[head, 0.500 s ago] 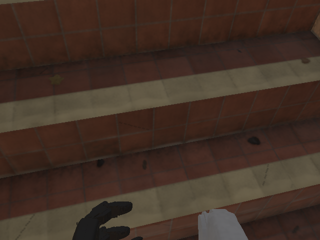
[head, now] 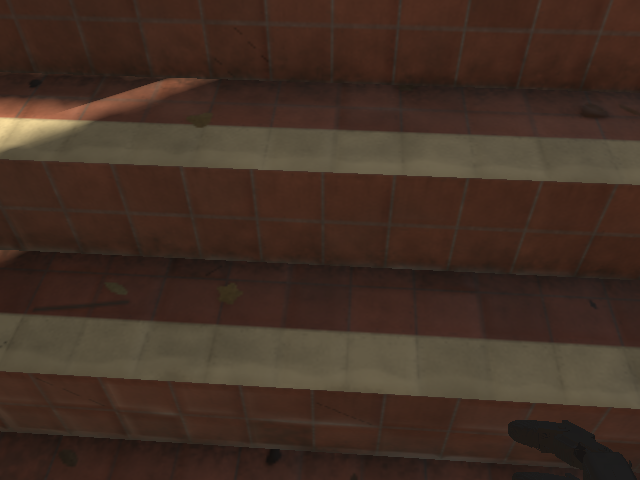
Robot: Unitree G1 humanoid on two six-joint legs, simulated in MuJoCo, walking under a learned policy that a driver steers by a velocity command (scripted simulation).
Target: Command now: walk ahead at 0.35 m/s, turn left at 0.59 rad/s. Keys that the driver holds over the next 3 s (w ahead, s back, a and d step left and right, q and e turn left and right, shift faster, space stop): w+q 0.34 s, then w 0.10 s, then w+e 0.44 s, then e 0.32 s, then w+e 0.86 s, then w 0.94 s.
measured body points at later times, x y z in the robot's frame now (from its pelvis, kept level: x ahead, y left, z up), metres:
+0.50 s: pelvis +0.18 +0.10 +0.06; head +0.16 +0.13 +0.51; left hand +0.39 +0.31 +0.02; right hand +0.21 -0.12 -0.07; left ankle +0.12 +0.16 -0.67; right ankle +0.21 +0.01 -0.26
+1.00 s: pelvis +0.31 +0.14 +0.24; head +0.31 +0.14 +0.69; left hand +0.31 +0.37 +0.09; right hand +0.58 +0.03 +0.20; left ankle +0.37 +0.27 -0.24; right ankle +0.35 +0.08 -0.47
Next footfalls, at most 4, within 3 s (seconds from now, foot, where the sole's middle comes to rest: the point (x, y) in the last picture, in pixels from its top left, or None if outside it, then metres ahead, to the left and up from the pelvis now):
0.26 left None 0.16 0.17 -0.71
0.74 right None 0.39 0.08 -0.50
1.24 left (45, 421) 0.47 0.41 -0.32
1.94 right None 0.38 0.19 -0.50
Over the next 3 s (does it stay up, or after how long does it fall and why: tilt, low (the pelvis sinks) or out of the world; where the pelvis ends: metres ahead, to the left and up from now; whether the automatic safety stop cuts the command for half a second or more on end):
stays up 0.43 0.48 0.37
